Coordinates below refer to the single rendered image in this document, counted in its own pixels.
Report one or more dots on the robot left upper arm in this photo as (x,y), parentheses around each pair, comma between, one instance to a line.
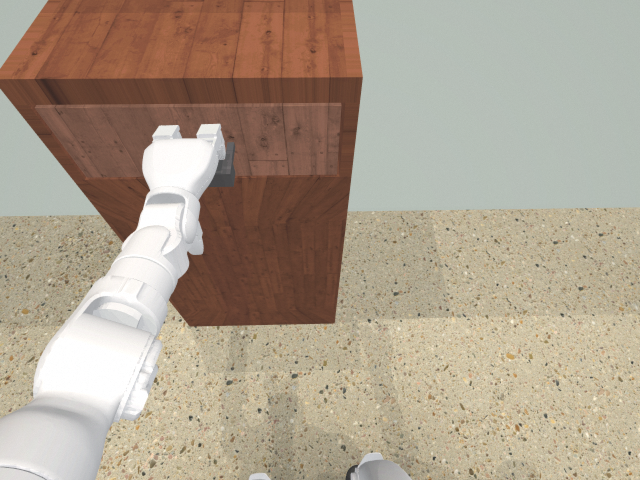
(102,371)

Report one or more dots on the robot right shin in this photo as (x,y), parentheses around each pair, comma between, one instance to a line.
(371,457)

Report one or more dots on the robot left forearm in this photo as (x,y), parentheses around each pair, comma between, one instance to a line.
(138,286)

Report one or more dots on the left robot hand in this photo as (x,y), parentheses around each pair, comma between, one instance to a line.
(186,163)

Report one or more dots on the handle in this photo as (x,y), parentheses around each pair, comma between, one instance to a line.
(225,172)

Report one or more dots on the cabinet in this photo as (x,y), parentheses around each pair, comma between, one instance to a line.
(273,244)

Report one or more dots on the right robot thigh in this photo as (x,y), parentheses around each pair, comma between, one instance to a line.
(379,470)

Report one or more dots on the drawer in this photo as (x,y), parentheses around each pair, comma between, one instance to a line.
(109,140)

